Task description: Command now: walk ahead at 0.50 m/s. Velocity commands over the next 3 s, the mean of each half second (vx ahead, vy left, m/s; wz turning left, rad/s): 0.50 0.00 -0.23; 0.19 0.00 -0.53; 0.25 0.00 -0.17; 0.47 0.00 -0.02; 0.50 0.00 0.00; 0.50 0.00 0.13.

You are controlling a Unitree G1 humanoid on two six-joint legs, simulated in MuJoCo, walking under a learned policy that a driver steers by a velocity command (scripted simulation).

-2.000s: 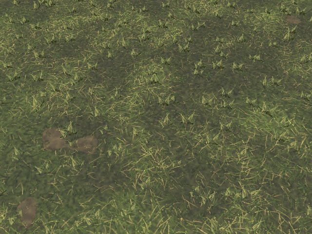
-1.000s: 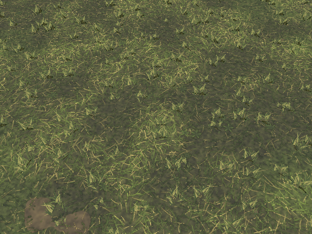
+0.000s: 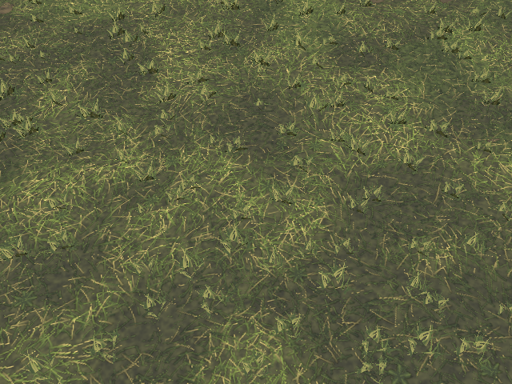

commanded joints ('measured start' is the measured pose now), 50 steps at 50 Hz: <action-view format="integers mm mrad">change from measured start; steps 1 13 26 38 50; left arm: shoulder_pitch -6 148 42 -131 -157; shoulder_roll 146 175 67 109 203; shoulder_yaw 27 37 39 45 45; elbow -42 22 -92 -227 -315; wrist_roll -2 -29 -43 -7 22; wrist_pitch -17 26 62 71 102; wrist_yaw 18 45 43 -27 40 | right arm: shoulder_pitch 11 -281 -27 -11 29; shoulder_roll -51 -61 -69 -187 -118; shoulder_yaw -15 -1 -19 -51 -22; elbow -49 -158 -56 -62 -113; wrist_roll -12 2 -33 10 -22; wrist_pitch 9 -29 -41 24 118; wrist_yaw -5 43 16 -40 -58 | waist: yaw -33 23 -15 -12 -49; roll -83 -109 58 71 -125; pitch -5 59 -17 -24 -195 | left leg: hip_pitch -112 -30 404 527 49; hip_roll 55 -42 175 156 -111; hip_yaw -34 -6 -79 229 -53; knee -111 -610 -956 -708 212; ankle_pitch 126 285 175 779 -170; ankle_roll -25 -21 133 66 -105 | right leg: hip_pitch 56 232 -421 -268 -76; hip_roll -288 -305 -218 -87 -275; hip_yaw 243 217 165 -10 383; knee -225 -116 808 286 4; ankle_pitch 169 212 -113 82 472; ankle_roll -170 -107 30 30 -192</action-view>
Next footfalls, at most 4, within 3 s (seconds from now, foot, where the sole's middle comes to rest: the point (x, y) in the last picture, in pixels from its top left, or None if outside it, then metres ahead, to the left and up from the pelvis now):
0.32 left None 0.37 0.16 -0.78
0.82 right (333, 359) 0.56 -0.13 -0.78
1.26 left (241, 367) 0.54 0.11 -0.78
1.72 right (383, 324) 0.66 -0.28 -0.78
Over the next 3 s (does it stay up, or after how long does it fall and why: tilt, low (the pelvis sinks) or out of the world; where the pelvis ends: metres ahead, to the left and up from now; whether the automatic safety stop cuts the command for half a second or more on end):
stays up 1.21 -0.48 0.00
